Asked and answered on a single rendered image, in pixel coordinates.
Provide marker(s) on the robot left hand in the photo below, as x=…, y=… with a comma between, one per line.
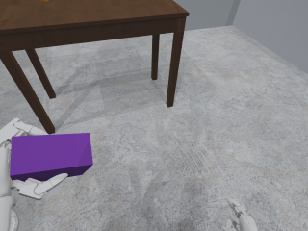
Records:
x=31, y=188

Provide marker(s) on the robot left forearm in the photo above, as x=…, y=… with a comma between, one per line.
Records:
x=9, y=220

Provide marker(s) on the table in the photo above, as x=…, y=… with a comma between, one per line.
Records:
x=31, y=24

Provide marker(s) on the robot right hand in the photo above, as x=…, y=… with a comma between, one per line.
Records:
x=243, y=222

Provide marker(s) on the sponge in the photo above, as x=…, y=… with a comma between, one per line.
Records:
x=42, y=157

